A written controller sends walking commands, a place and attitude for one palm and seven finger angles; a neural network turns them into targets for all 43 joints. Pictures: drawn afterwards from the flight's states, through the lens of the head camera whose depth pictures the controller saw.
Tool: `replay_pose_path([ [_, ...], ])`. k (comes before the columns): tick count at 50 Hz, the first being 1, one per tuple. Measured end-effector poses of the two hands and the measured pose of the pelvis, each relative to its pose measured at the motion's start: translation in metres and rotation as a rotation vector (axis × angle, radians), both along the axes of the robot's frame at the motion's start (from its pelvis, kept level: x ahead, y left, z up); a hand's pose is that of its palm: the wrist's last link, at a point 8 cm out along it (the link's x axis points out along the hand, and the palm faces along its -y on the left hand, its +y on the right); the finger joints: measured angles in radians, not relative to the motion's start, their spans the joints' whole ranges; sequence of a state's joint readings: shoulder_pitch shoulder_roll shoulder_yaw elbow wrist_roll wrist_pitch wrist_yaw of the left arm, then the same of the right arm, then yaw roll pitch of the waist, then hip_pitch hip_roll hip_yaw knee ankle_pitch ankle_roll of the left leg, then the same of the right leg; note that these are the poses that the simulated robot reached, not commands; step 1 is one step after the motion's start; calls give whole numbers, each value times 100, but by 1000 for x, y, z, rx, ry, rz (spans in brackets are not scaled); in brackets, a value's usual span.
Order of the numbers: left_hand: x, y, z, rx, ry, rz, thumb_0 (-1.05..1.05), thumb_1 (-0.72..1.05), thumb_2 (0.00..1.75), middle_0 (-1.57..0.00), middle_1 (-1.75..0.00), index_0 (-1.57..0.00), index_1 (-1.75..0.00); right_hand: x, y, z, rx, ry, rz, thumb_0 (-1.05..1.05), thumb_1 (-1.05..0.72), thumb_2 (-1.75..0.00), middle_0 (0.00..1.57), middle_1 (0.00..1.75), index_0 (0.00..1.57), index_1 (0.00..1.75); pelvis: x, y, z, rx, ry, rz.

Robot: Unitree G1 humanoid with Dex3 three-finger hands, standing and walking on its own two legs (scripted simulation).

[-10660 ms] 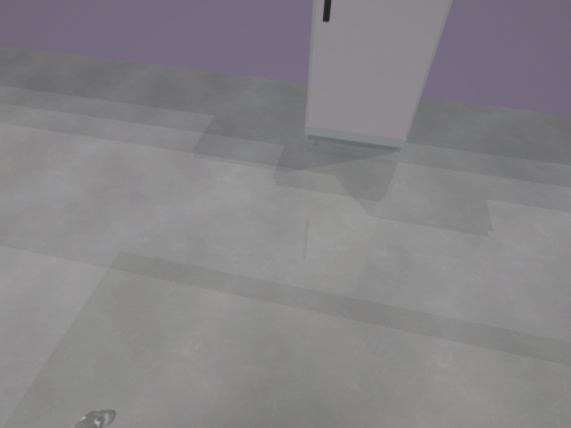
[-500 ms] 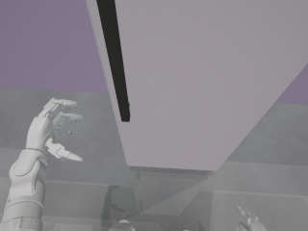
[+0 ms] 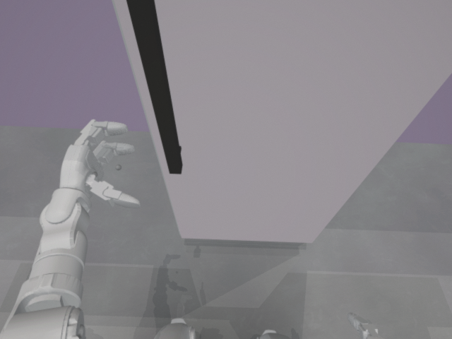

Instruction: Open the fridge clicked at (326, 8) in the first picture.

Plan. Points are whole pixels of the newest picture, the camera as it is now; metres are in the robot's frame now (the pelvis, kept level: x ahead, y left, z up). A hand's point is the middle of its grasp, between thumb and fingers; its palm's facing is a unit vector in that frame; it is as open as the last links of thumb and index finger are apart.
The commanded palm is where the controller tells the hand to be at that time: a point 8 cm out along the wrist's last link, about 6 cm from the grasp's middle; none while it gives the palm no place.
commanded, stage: move the hooked fingers beside the handle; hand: left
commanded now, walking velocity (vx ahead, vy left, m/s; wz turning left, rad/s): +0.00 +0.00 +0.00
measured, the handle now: (160, 74) +0.49 +0.12 +0.19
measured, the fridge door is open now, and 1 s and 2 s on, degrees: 0 0 0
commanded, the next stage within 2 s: feel for the door with the fingertips in 1.20 s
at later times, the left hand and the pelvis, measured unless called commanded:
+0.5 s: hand (140, 143) +0.45 +0.17 +0.06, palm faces -0.02 -1.00 -0.02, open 13.8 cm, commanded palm +0.42 +0.23 +0.07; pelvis +0.01 +0.00 -0.01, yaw -1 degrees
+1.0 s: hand (135, 151) +0.44 +0.18 +0.06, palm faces -0.04 -1.00 +0.00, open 14.0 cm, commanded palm +0.41 +0.23 +0.07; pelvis +0.01 +0.00 -0.01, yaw -1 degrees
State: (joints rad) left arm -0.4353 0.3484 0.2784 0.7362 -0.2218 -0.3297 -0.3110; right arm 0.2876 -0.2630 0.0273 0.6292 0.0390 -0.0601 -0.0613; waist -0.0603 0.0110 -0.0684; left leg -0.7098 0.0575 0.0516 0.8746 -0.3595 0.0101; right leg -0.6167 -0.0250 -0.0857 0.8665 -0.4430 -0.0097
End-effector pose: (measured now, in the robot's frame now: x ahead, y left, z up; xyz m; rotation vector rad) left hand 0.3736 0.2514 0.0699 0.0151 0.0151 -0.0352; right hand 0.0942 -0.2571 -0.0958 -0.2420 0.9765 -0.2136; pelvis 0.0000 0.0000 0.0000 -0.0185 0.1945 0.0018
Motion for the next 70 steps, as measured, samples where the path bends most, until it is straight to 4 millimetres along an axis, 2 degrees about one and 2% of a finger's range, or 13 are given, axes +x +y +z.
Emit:
replay_pose_path([
  [13, 39, -19, -5, -1, 12, -2, -1, -50, 30, -30, -120, -30, -120, -35, -6, -12, 9, 126, -58, 1, -90, -89, 20, 30, 20, 30, 2, -2, -5, 2, 39, -11],
  [22, 61, -28, -6, 2, -3, 8, -1, -50, 30, -31, -121, -31, -121, -52, -7, -18, 18, 194, -98, 1, -91, -89, 20, 29, 20, 30, 6, -3, -8, 1, 68, -21],
  [30, 57, -21, -9, 6, 10, 16, -1, -50, 30, -32, -121, -32, -122, -52, -5, -18, 33, 210, -108, 1, -91, -89, 20, 29, 20, 30, 9, -3, -7, 2, 70, -26],
  [42, 48, -12, -6, -7, -9, 12, -1, -50, 30, -30, -121, -30, -121, -28, -5, -11, 18, 151, -84, 1, -91, -89, 20, 29, 20, 30, 11, -1, -6, -5, 61, -19],
  [52, 42, -21, -10, -15, -4, 5, -1, -50, 30, -30, -120, -30, -120, -14, 0, -11, 22, 114, -51, 1, -91, -89, 20, 29, 20, 30, 8, 2, -7, -7, 53, -13],
  [65, 42, -21, -4, -2, -14, 10, -1, -50, 30, -30, -120, -30, -120, -30, 5, -15, 40, 139, -65, 1, -91, -89, 20, 29, 20, 30, 5, 3, -7, -6, 48, -15],
  [70, 41, -28, -5, -6, -18, 2, -1, -50, 30, -30, -120, -30, -120, -36, 3, -15, 38, 151, -73, 1, -91, -89, 20, 29, 20, 30, 4, 3, -7, -6, 48, -15],
])
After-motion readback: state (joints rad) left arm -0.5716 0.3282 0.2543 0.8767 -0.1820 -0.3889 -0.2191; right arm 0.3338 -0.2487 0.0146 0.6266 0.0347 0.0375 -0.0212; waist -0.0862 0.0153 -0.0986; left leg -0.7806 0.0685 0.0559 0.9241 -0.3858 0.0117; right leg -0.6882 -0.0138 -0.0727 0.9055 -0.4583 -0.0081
